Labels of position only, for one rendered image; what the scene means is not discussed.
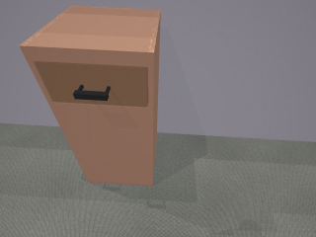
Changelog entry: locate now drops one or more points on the handle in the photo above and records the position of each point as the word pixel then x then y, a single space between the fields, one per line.
pixel 81 94

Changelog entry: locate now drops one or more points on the drawer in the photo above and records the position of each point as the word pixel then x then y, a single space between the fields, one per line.
pixel 129 84

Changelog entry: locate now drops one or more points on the cabinet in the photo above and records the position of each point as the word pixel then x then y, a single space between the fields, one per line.
pixel 112 144

